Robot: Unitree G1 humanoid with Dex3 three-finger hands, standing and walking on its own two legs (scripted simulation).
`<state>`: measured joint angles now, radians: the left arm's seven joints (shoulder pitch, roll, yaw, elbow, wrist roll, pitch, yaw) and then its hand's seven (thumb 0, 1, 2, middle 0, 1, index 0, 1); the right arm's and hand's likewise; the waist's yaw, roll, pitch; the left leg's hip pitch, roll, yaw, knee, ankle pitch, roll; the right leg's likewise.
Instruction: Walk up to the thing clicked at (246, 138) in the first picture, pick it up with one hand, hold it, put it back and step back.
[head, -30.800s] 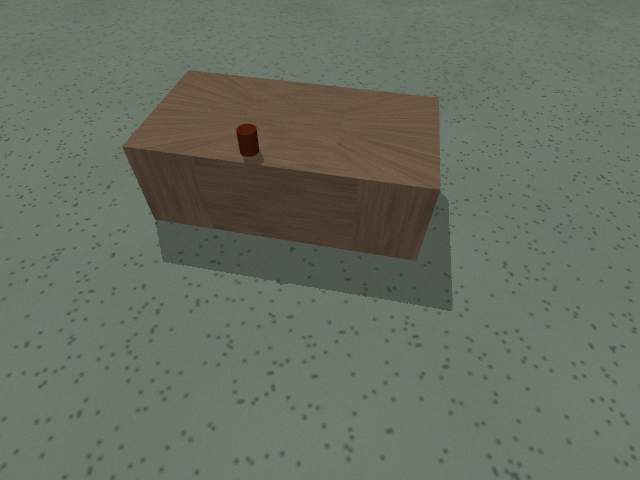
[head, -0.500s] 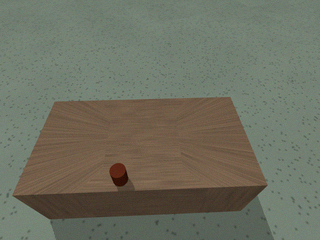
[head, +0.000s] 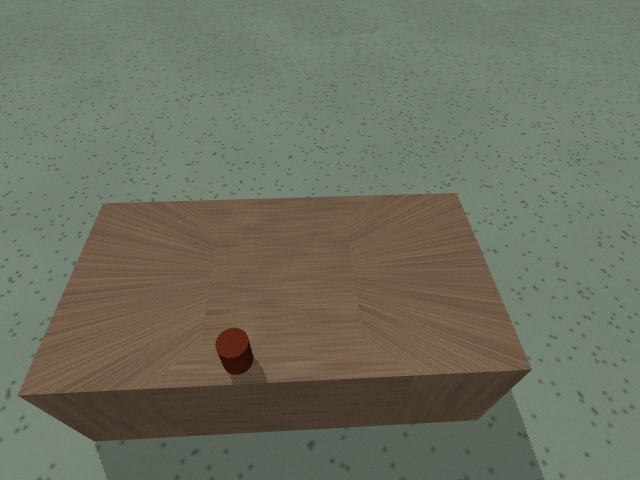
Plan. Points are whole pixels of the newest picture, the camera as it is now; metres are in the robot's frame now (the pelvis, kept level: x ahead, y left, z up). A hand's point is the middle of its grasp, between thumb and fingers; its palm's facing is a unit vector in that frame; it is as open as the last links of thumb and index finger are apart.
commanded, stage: stand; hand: left
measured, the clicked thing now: (235, 351) +0.44 +0.19 -0.35
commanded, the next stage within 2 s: step back in 0.60 s
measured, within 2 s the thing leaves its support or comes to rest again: neither
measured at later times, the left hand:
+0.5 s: hand out of the picture +0.06 +0.25 -0.16, palm faces -0.02 -0.94 -0.34, open 7.4 cm
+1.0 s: hand out of the picture +0.05 +0.28 -0.18, palm faces -0.05 -0.92 -0.39, open 7.4 cm
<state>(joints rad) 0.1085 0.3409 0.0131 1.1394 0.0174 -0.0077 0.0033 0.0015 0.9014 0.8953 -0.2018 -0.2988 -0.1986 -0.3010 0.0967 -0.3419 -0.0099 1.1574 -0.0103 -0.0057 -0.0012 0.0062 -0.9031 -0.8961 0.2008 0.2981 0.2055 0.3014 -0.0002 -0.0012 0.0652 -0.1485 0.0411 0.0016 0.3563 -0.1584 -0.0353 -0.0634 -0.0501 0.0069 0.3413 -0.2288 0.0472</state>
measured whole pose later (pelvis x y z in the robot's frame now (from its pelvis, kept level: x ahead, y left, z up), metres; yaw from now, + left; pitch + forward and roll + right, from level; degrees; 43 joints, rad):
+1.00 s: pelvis -0.06 +0.01 -0.03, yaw +0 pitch -2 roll +0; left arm 0.08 0.37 0.05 0.94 0.04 0.05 0.00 0.00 0.90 0.89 -0.20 -0.30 -0.20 -0.30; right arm 0.08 -0.41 -0.06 0.97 0.00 0.06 0.02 0.01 -0.91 -0.90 0.20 0.30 0.20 0.30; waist -0.01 -0.01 0.17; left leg -0.38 -0.04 -0.02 0.89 -0.47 0.04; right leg -0.35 -0.07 0.04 0.69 -0.31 0.04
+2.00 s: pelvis -0.29 +0.02 -0.01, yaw -1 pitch -3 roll -2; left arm 0.14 0.39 0.08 0.82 0.01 0.07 0.01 0.00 0.90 0.90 -0.20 -0.30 -0.20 -0.30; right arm 0.16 -0.34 -0.03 0.88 -0.03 0.03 -0.01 0.01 -0.90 -0.90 0.20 0.30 0.21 0.30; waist 0.01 -0.04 0.17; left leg -0.28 0.01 -0.04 0.57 -0.25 0.02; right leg -0.48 0.13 0.16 1.21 -0.49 0.00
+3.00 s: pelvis -0.64 -0.03 -0.02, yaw -4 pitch -3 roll -1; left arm 0.25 0.35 0.05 0.95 0.05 0.01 0.00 0.00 0.90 0.89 -0.20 -0.30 -0.20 -0.30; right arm 0.12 -0.40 -0.05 0.88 -0.03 0.06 -0.01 0.01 -0.90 -0.90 0.20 0.30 0.21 0.30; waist 0.05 0.04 0.10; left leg -0.44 0.01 -0.10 0.84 -0.43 0.00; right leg -0.20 0.04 0.05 0.63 -0.38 -0.02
